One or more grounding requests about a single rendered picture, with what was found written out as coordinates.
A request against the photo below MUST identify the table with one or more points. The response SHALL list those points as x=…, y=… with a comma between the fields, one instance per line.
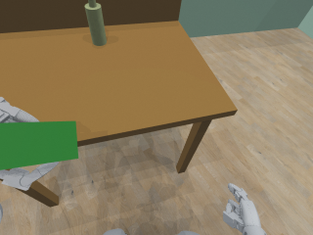
x=149, y=76

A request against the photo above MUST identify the right robot hand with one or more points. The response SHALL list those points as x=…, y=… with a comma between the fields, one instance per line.
x=243, y=214

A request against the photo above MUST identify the left robot hand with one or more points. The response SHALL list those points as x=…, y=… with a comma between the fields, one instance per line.
x=18, y=177

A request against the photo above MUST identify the robot right forearm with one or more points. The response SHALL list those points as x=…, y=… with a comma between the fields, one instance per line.
x=253, y=230

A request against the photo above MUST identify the sponge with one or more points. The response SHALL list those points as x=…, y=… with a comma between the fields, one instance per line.
x=37, y=143

